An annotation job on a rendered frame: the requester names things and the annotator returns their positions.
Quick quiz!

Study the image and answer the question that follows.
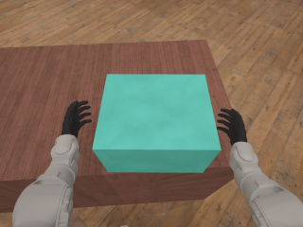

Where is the robot right forearm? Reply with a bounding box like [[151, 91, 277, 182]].
[[229, 142, 303, 207]]

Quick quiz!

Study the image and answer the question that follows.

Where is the robot left hand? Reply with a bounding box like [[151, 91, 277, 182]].
[[61, 100, 92, 138]]

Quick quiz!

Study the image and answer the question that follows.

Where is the robot left forearm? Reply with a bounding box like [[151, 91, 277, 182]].
[[12, 134, 80, 227]]

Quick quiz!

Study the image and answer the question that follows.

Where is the robot right upper arm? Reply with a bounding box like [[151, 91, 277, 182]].
[[249, 190, 303, 227]]

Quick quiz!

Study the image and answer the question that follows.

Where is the robot right hand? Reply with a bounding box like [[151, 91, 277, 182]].
[[216, 108, 247, 146]]

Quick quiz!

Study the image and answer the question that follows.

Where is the carton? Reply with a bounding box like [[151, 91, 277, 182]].
[[92, 74, 222, 173]]

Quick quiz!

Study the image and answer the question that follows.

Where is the pedestal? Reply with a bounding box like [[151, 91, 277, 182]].
[[0, 39, 234, 213]]

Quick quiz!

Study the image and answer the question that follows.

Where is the robot left upper arm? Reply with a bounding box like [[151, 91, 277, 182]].
[[13, 183, 74, 227]]

